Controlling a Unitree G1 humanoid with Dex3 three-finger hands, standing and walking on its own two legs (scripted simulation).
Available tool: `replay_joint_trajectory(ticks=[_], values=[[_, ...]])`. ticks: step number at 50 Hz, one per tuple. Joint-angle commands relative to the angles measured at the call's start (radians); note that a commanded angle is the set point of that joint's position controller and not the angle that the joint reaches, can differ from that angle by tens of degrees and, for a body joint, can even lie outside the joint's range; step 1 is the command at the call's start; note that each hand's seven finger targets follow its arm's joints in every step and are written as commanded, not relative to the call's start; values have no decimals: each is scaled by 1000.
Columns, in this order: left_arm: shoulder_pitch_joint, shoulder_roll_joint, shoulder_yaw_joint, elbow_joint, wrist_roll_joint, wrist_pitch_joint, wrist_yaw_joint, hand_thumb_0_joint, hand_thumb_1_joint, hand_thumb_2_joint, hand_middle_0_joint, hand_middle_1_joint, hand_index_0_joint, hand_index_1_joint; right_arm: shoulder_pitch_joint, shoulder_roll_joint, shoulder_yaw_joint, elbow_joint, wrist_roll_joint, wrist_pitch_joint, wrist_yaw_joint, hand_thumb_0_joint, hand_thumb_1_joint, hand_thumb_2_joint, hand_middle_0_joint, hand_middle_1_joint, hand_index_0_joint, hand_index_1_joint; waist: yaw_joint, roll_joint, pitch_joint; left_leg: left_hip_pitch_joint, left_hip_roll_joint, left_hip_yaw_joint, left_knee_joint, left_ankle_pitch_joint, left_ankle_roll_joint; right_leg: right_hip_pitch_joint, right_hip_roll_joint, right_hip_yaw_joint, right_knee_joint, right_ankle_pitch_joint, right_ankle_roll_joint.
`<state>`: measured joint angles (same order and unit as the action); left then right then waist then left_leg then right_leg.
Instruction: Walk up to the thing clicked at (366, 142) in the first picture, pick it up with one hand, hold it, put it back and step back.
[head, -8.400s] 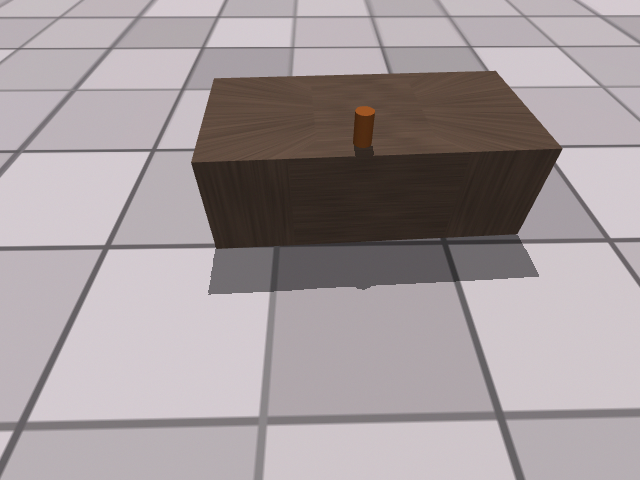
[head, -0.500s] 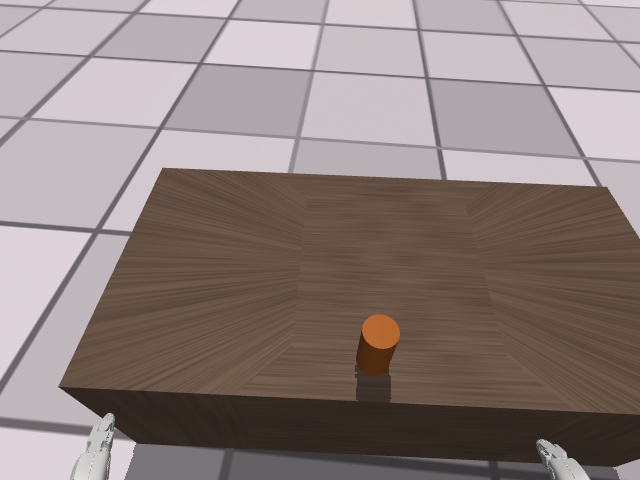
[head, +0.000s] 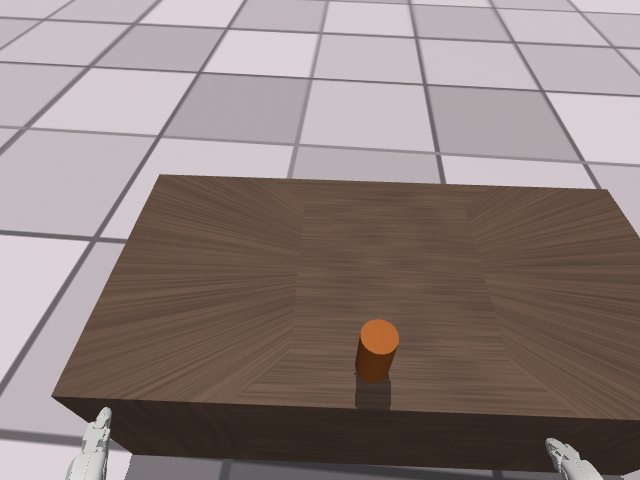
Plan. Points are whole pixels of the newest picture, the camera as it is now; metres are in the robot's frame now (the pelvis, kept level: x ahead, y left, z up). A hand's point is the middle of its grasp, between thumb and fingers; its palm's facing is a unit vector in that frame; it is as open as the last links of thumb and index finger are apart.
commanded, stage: go down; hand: right
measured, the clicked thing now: (375, 352) +0.41 -0.09 -0.22
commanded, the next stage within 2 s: approach in 1.76 s
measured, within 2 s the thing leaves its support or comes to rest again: neither
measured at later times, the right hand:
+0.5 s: hand (546, 386) +0.27 -0.27 -0.02, palm faces +0.08 +0.97 -0.22, open 17.2 cm
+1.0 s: hand (559, 326) +0.33 -0.29 +0.03, palm faces +0.05 +0.99 -0.12, open 17.6 cm
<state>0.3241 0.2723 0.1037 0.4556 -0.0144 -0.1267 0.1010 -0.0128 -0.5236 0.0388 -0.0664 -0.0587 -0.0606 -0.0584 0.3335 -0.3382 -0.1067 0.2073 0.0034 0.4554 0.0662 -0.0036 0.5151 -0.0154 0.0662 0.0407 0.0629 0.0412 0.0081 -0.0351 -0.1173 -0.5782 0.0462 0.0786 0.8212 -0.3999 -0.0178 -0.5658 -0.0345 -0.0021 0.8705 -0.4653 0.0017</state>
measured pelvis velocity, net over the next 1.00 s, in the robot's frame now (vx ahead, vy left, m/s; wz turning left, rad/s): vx -0.01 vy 0.00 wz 0.01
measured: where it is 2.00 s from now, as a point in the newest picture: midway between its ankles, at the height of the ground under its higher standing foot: outside the picture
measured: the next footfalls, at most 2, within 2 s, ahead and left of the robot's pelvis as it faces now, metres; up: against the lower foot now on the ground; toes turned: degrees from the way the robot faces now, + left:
none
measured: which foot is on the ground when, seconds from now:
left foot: down 0.00-1.00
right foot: down 0.00-1.00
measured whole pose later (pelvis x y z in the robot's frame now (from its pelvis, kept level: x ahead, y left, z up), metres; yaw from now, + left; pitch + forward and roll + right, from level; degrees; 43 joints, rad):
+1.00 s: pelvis -0.01 +0.00 +0.01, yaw +1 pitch +8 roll +1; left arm 0.26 0.28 0.03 0.59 -0.02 -0.17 0.11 -0.01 -0.54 0.06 -0.05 -0.05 -0.05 -0.05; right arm -0.33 -0.56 -0.36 0.82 0.10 0.04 0.40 -0.01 0.58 -0.01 0.07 0.04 0.06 0.04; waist 0.04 0.00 -0.07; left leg -0.52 0.03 0.07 0.71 -0.32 -0.01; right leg -0.51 -0.04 -0.02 0.76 -0.39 0.00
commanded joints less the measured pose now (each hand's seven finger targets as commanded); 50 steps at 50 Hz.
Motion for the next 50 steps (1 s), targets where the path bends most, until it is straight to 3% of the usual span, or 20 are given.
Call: replay_joint_trajectory(ticks=[1,3,5,9,11,13,16,19,21,24,26,29,31,33,35,40,42,44,46,50], values=[[-8,160,71,-185,-2,-44,12,0,-538,38,-59,-61,-58,-62,-3,-192,-100,-174,-6,-17,-5,0,507,0,66,40,59,40,1,-7,-126,107,-36,2,-87,253,18,53,28,19,-122,360,5],[-32,189,93,-235,-4,-46,19,0,-532,34,-59,-61,-60,-60,-37,-204,-104,-207,-5,-16,-1,0,529,-5,59,44,55,43,8,0,-116,92,-35,-2,-89,230,18,45,28,16,-123,317,3],[1,152,59,-228,-5,-48,20,0,-536,35,-58,-60,-58,-60,-88,-204,-112,-219,-1,-22,2,0,508,0,68,40,61,40,16,-7,-113,85,-36,-4,-87,207,20,51,24,24,-127,293,2],[-21,182,77,-332,-10,-67,44,0,-530,32,-58,-61,-61,-58,-245,-269,-164,-246,11,-65,4,0,501,0,69,38,62,38,46,21,-143,93,-29,-18,-112,152,12,57,28,21,-131,195,-7],[41,150,49,-277,-10,-68,51,0,-522,28,-58,-62,-64,-56,-289,-279,-184,-199,23,-89,19,0,483,-2,71,37,63,37,50,-12,-104,80,-24,-30,-125,129,12,53,32,16,-135,161,-10],[-24,200,96,-291,-13,-83,64,0,-519,27,-56,-60,-61,-53,-381,-314,-208,-168,39,-116,36,0,478,0,80,34,69,34,48,-21,-120,90,-21,-32,-132,128,14,62,29,24,-145,161,-9],[7,172,63,-232,-15,-95,64,0,-512,26,-55,-60,-63,-51,-451,-312,-205,-37,50,-139,73,0,471,0,80,34,69,34,54,-50,-77,85,-23,-29,-139,125,18,64,25,27,-165,155,-7],[24,134,15,-196,-15,-102,53,0,-524,33,-56,-56,-59,-53,-523,-352,-234,64,65,-162,119,0,482,0,80,35,69,35,40,-60,-82,102,-25,-28,-154,122,19,65,29,19,-170,151,-9],[15,101,-32,-159,-12,-104,39,0,-526,35,-57,-56,-59,-53,-569,-363,-235,122,69,-176,151,0,484,0,78,36,67,36,26,-60,-90,111,-28,-25,-157,135,20,58,29,18,-177,168,-10],[-55,131,-11,-131,-12,-110,27,0,-540,46,-55,-54,-52,-56,-644,-398,-254,153,83,-203,183,0,509,-2,74,37,64,37,9,-95,-125,122,-33,-17,-139,186,27,83,20,26,-189,241,-2],[-101,125,-34,-103,-8,-112,21,0,-547,51,-54,-52,-50,-56,-656,-417,-272,202,88,-222,202,0,538,-8,68,40,60,40,-9,-75,-155,144,-35,-15,-135,202,31,89,16,32,-189,273,-3],[-149,179,5,-119,-12,-118,30,0,-556,58,-53,-52,-48,-57,-750,-454,-301,234,102,-264,221,0,560,-16,59,42,55,42,18,0,-207,173,-38,-18,-146,247,26,126,12,31,-183,306,-13],[-164,188,3,-139,-12,-115,35,0,-560,60,-52,-51,-46,-57,-775,-494,-326,243,103,-296,232,0,559,-13,62,41,57,41,15,11,-257,215,-34,-25,-153,287,25,147,19,24,-180,340,-16],[-130,168,-10,-142,-16,-110,43,0,-559,62,-50,-52,-45,-58,-766,-478,-322,319,103,-321,249,0,580,-9,61,41,56,40,27,67,-251,226,-33,-30,-161,304,19,147,23,18,-183,339,-23],[-90,169,-13,-148,-15,-108,46,0,-555,62,-48,-52,-44,-57,-830,-484,-321,314,111,-353,266,0,583,-6,62,40,56,39,39,44,-240,226,-30,-37,-179,300,19,164,26,8,-194,323,-26],[-18,149,-2,-37,-9,-98,29,0,-552,59,-48,-49,-43,-54,-886,-491,-303,385,105,-410,302,0,583,-9,63,41,58,41,38,-97,-171,144,-41,-25,-167,309,37,206,8,21,-220,437,-4],[-35,105,-41,19,-5,-97,15,0,-554,60,-46,-49,-42,-54,-910,-497,-307,418,106,-432,313,0,589,-7,64,40,58,40,33,-98,-153,142,-38,-31,-172,319,37,182,14,15,-213,427,-7],[-101,146,-13,-5,-4,-102,14,0,-552,58,-48,-50,-44,-54,-965,-536,-323,378,110,-460,319,0,609,-13,59,43,54,43,35,-114,-191,157,-35,-38,-180,302,39,184,16,15,-224,379,-10],[-140,174,1,-38,-3,-104,19,0,-541,50,-48,-51,-48,-51,-990,-542,-329,380,117,-478,325,0,600,-15,59,44,54,44,44,-96,-266,177,-43,-28,-181,318,39,238,7,27,-223,414,-5],[-146,172,-12,-12,-5,-95,28,0,-550,60,-46,-50,-43,-54,-1005,-555,-335,449,126,-502,333,0,573,-6,68,38,59,38,43,-74,-277,202,-43,-30,-183,372,36,241,11,23,-214,484,-7]])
